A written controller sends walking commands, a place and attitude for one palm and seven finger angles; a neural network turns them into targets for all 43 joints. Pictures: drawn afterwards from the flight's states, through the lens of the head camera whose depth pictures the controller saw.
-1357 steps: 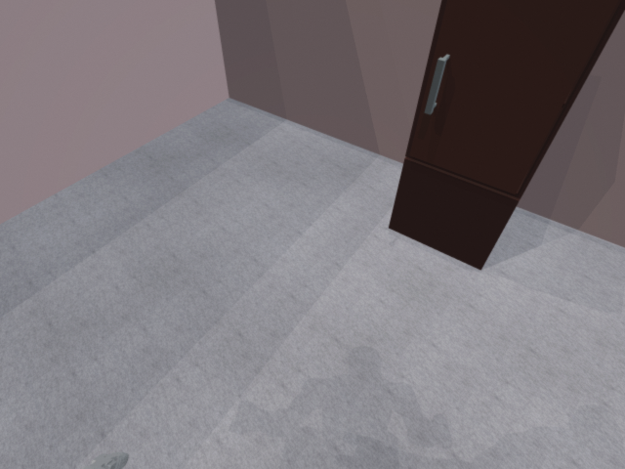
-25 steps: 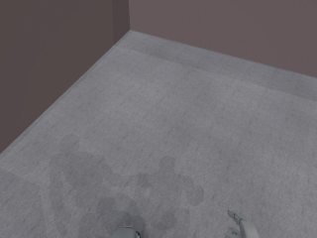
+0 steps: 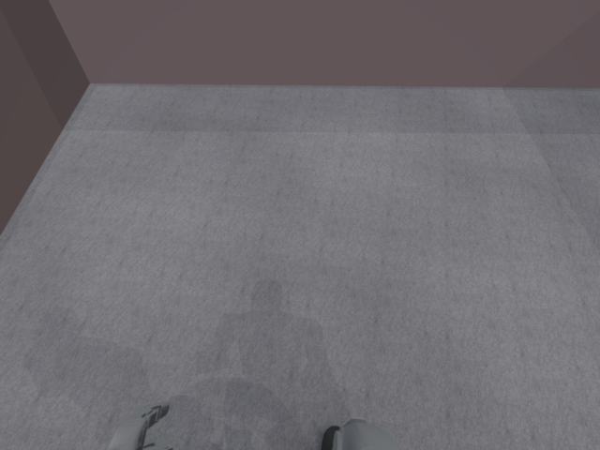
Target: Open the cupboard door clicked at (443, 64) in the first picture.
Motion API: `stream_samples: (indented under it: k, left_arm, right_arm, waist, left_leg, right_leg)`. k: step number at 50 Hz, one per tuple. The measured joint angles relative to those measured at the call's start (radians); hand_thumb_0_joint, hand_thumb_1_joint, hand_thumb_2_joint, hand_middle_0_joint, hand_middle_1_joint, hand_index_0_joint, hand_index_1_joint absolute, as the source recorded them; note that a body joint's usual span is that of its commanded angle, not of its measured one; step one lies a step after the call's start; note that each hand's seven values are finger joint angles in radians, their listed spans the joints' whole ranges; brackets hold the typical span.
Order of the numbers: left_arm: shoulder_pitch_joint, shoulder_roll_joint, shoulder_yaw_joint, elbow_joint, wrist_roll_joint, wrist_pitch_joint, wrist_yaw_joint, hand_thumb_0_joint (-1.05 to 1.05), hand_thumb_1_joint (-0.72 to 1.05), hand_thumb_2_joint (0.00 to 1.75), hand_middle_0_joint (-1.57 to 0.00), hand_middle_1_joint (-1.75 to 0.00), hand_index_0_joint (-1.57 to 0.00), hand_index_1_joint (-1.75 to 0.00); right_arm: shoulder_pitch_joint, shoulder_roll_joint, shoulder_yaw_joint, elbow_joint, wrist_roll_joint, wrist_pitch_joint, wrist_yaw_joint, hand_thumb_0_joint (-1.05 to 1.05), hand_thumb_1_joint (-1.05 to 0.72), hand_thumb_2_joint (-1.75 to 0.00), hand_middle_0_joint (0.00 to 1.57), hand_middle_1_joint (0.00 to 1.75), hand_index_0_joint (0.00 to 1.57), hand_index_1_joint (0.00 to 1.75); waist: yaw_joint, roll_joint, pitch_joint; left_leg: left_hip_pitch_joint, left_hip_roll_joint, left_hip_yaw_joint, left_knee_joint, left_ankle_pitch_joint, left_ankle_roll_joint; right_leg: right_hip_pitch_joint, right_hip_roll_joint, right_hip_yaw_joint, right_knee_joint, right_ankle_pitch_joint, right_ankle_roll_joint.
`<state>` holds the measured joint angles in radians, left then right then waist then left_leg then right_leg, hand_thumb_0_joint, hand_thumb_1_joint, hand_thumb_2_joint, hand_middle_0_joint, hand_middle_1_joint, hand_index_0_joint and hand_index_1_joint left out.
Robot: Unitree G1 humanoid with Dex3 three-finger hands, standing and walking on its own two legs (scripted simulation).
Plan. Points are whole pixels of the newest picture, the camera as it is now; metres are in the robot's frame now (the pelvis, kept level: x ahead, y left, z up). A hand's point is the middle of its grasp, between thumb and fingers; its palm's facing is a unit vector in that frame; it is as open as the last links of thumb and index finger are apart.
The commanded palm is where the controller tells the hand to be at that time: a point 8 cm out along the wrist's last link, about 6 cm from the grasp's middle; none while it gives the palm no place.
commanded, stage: turn to face it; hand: left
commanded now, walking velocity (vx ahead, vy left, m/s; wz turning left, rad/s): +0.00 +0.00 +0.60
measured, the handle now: out of the picture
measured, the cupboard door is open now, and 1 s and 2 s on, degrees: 49 49 49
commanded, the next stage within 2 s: none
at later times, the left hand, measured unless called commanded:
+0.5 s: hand (183, 414) +0.20 +0.19 -0.18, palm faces +0.19 -0.97 -0.16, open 7.3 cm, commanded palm none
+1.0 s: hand (197, 433) +0.17 +0.15 -0.14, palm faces +0.43 -0.85 -0.30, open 7.4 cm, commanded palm none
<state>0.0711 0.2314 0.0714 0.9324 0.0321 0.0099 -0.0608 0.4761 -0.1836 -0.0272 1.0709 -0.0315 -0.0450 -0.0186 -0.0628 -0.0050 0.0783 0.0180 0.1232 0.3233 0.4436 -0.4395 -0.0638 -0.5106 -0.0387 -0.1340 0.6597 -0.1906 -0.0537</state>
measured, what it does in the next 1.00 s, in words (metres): walks ahead, turning left: right foot, then left foot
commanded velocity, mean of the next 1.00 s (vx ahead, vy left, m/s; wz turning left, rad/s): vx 0.00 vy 0.00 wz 0.60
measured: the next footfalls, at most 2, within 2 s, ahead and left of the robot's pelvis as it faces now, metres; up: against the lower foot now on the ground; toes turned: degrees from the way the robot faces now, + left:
right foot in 0.02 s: +0.14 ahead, -0.10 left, +0.00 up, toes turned -7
left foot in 0.46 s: +0.22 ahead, +0.10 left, +0.00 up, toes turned +16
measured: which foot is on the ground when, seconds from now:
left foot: down 0.00-0.02, up 0.04-0.44, down 0.46-0.88, up 0.90-1.00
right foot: up 0.00-0.00, down 0.02-0.46, up 0.48-0.88, down 0.90-1.00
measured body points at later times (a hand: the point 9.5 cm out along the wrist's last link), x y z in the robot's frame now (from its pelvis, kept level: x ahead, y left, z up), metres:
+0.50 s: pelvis +0.14 +0.00 -0.01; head +0.17 +0.03 +0.44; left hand +0.19 +0.24 -0.17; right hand +0.25 -0.24 -0.14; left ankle +0.18 +0.09 -0.73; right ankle +0.10 -0.10 -0.71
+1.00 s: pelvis +0.18 -0.07 +0.01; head +0.22 -0.08 +0.46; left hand +0.14 +0.20 -0.12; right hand +0.36 -0.29 -0.14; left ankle +0.13 +0.06 -0.66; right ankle +0.21 -0.18 -0.73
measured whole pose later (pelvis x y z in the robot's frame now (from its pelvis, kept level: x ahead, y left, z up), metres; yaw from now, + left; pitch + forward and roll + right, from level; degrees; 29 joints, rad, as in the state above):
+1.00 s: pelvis +0.18 -0.07 +0.01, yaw +27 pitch +1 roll +1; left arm 0.19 0.21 0.04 0.88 0.03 0.02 0.02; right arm 0.18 -0.28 -0.10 0.93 -0.02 0.08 0.02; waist -0.02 0.03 0.06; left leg -0.55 -0.02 -0.03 1.05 -0.43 -0.05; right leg -0.25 -0.06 -0.07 0.55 -0.32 0.00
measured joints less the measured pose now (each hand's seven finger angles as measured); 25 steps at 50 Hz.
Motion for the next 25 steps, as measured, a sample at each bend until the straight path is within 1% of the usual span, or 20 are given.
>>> stream_samples:
  k: [1,2,3,4,5,6,7,9,11,12,14,18,21,22,23,24,25]
  left_arm:
    - [-0.004,0.007,-0.004,-0.010,0.001,-0.015,0.000,0.01,0.92,0.90,-0.19,-0.30,-0.19,-0.30]
    - [-0.009,0.009,-0.003,-0.015,0.002,-0.035,0.007,0.01,0.91,0.90,-0.19,-0.30,-0.19,-0.30]
    - [-0.012,0.004,-0.004,-0.018,-0.005,-0.049,0.018,0.01,0.91,0.90,-0.19,-0.30,-0.19,-0.30]
    - [-0.012,-0.002,-0.009,-0.016,-0.011,-0.054,0.028,0.01,0.92,0.90,-0.20,-0.30,-0.19,-0.30]
    - [-0.008,-0.010,-0.016,-0.013,-0.015,-0.055,0.037,0.01,0.92,0.90,-0.20,-0.30,-0.19,-0.30]
    - [-0.001,-0.018,-0.022,-0.007,-0.018,-0.056,0.046,0.01,0.92,0.90,-0.20,-0.30,-0.19,-0.30]
    - [0.009,-0.027,-0.027,0.000,-0.019,-0.056,0.053,0.00,0.92,0.90,-0.20,-0.30,-0.19,-0.30]
    - [0.029,-0.044,-0.039,0.018,-0.018,-0.058,0.062,0.00,0.91,0.90,-0.20,-0.30,-0.20,-0.30]
    - [0.047,-0.064,-0.046,0.036,-0.019,-0.058,0.066,0.00,0.92,0.90,-0.20,-0.30,-0.20,-0.30]
    - [0.052,-0.070,-0.035,0.036,-0.027,-0.062,0.073,-0.01,0.93,0.90,-0.20,-0.30,-0.20,-0.30]
    - [0.053,-0.070,-0.031,0.035,-0.026,-0.063,0.076,-0.02,0.95,0.90,-0.20,-0.30,-0.20,-0.30]
    - [0.061,-0.065,-0.026,0.032,-0.015,-0.051,0.075,-0.02,0.95,0.90,-0.20,-0.30,-0.20,-0.30]
    - [0.078,-0.053,-0.021,0.032,-0.011,-0.041,0.075,-0.01,0.94,0.90,-0.20,-0.30,-0.20,-0.30]
    - [0.088,-0.048,-0.019,0.033,-0.012,-0.036,0.074,-0.01,0.94,0.90,-0.20,-0.30,-0.20,-0.30]
    - [0.102,-0.045,-0.018,0.032,-0.014,-0.030,0.072,-0.01,0.93,0.90,-0.20,-0.30,-0.20,-0.30]
    - [0.108,-0.037,-0.016,0.035,-0.018,-0.020,0.071,-0.01,0.93,0.90,-0.20,-0.30,-0.20,-0.30]
    - [0.110,-0.028,-0.015,0.036,-0.019,-0.005,0.072,0.00,0.93,0.90,-0.20,-0.30,-0.20,-0.30]
  right_arm:
    - [0.015,0.007,0.002,0.006,0.005,0.005,0.003,0.00,-0.91,-0.90,0.20,0.30,0.20,0.30]
    - [0.012,0.011,0.005,0.013,0.014,0.015,0.005,0.01,-0.91,-0.90,0.20,0.30,0.20,0.30]
    - [-0.006,0.011,0.006,0.019,0.023,0.028,0.005,0.01,-0.91,-0.90,0.20,0.30,0.20,0.30]
    - [-0.028,0.011,0.004,0.019,0.028,0.038,0.004,0.01,-0.91,-0.90,0.20,0.30,0.20,0.30]
    - [-0.051,0.011,0.002,0.016,0.030,0.043,0.002,0.01,-0.91,-0.90,0.20,0.30,0.20,0.30]
    - [-0.075,0.013,0.001,0.010,0.030,0.046,0.000,0.01,-0.91,-0.90,0.20,0.30,0.20,0.30]
    - [-0.100,0.016,0.000,0.002,0.028,0.048,-0.001,0.01,-0.91,-0.90,0.20,0.30,0.20,0.30]
    - [-0.144,0.026,0.002,-0.019,0.025,0.048,-0.002,0.01,-0.91,-0.90,0.20,0.30,0.20,0.30]
    - [-0.175,0.037,0.004,-0.040,0.025,0.045,0.000,0.01,-0.91,-0.90,0.20,0.30,0.20,0.30]
    - [-0.186,0.042,0.004,-0.048,0.025,0.045,0.002,0.01,-0.91,-0.90,0.20,0.30,0.20,0.30]
    - [-0.206,0.046,0.000,-0.051,0.022,0.054,0.000,0.01,-0.92,-0.90,0.20,0.30,0.20,0.30]
    - [-0.235,0.028,-0.011,-0.055,0.020,0.075,0.012,0.01,-0.94,-0.90,0.20,0.30,0.20,0.30]
    - [-0.256,0.016,-0.014,-0.071,0.016,0.080,0.021,0.01,-0.94,-0.90,0.20,0.30,0.20,0.30]
    - [-0.260,0.010,-0.015,-0.081,0.014,0.078,0.024,0.01,-0.93,-0.90,0.20,0.30,0.20,0.30]
    - [-0.259,0.000,-0.015,-0.095,0.010,0.073,0.026,0.01,-0.93,-0.90,0.20,0.30,0.20,0.30]
    - [-0.264,-0.003,-0.017,-0.105,0.006,0.066,0.026,0.01,-0.93,-0.90,0.20,0.30,0.20,0.30]
    - [-0.271,-0.005,-0.017,-0.114,0.005,0.062,0.023,0.01,-0.93,-0.90,0.20,0.30,0.20,0.30]
  waist:
    - [-0.001,-0.009,0.000]
    - [0.008,-0.014,0.001]
    - [0.009,-0.010,0.010]
    - [0.003,-0.003,0.021]
    - [-0.001,0.002,0.025]
    - [-0.005,0.006,0.023]
    - [-0.008,0.006,0.019]
    - [-0.012,0.002,0.009]
    - [-0.013,-0.003,-0.007]
    - [-0.010,-0.004,-0.016]
    - [0.000,-0.004,-0.027]
    - [0.020,-0.015,-0.037]
    - [0.035,-0.033,-0.032]
    - [0.036,-0.039,-0.030]
    - [0.038,-0.037,-0.033]
    - [0.033,-0.044,-0.035]
    - [0.031,-0.051,-0.032]
  left_leg:
    - [-0.024,0.016,-0.002,0.099,-0.033,-0.006]
    - [-0.086,0.027,-0.037,0.272,-0.065,-0.004]
    - [-0.161,0.022,-0.106,0.460,-0.093,0.000]
    - [-0.229,0.011,-0.168,0.611,-0.096,0.007]
    - [-0.291,0.000,-0.210,0.713,-0.078,0.010]
    - [-0.346,-0.006,-0.236,0.767,-0.050,0.012]
    - [-0.393,-0.008,-0.253,0.781,-0.023,0.012]
    - [-0.462,-0.011,-0.272,0.728,0.020,0.012]
    - [-0.503,-0.014,-0.280,0.632,0.061,0.011]
    - [-0.518,-0.015,-0.282,0.589,0.081,0.009]
    - [-0.534,-0.018,-0.275,0.528,0.111,0.005]
    - [-0.518,-0.029,-0.229,0.422,0.114,0.004]
    - [-0.462,-0.048,-0.202,0.308,0.123,0.015]
    - [-0.433,-0.058,-0.197,0.254,0.158,0.022]
    - [-0.403,-0.065,-0.200,0.200,0.208,0.050]
    - [-0.412,-0.080,-0.203,0.210,0.192,0.089]
    - [-0.425,-0.091,-0.206,0.234,0.170,0.114]
  right_leg:
    - [0.052,0.006,-0.003,-0.045,0.021,-0.020]
    - [0.050,0.013,0.002,-0.020,0.008,-0.034]
    - [0.048,0.023,0.006,0.017,-0.029,-0.041]
    - [0.067,0.032,0.003,0.026,-0.059,-0.043]
    - [0.092,0.039,0.000,0.012,-0.075,-0.043]
    - [0.120,0.045,-0.002,-0.017,-0.076,-0.037]
    - [0.148,0.050,-0.003,-0.052,-0.067,-0.026]
    - [0.201,0.055,-0.008,-0.123,-0.051,-0.032]
    - [0.247,0.054,-0.019,-0.178,-0.044,-0.035]
    - [0.266,0.054,-0.030,-0.197,-0.045,-0.034]
    - [0.302,0.052,-0.055,-0.220,-0.056,-0.030]
    - [0.346,0.038,-0.106,-0.209,-0.104,-0.016]
    - [0.353,0.015,-0.135,-0.147,-0.162,0.001]
    - [0.348,0.002,-0.143,-0.108,-0.190,0.009]
    - [0.331,-0.009,-0.149,-0.050,-0.222,0.020]
    - [0.291,-0.024,-0.133,0.047,-0.266,0.045]
    - [0.241,-0.024,-0.084,0.165,-0.327,0.066]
